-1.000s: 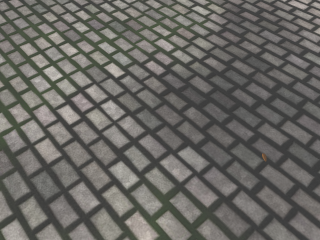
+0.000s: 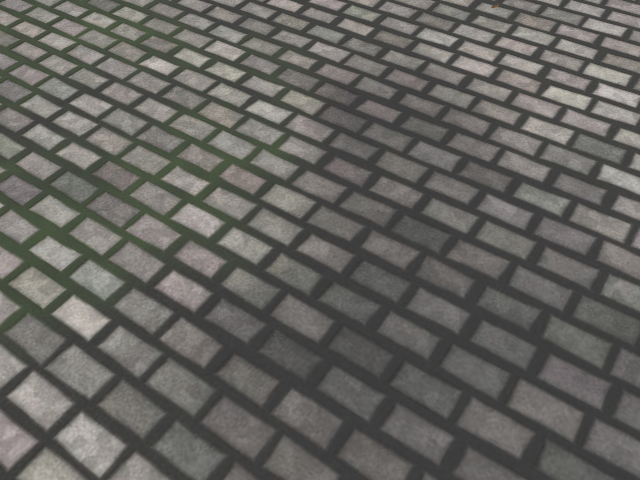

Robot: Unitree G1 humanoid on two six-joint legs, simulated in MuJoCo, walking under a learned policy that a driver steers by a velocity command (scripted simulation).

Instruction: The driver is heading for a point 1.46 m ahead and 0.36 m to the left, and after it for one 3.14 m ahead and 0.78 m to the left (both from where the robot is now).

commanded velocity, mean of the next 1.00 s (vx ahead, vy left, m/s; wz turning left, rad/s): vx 0.50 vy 0.00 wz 0.04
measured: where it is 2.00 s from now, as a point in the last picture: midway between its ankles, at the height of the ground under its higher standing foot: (292, 278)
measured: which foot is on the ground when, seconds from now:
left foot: up 0.00-0.24, down 0.26-0.84, up 0.86-1.00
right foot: down 0.00-0.28, up 0.30-0.82, down 0.84-1.00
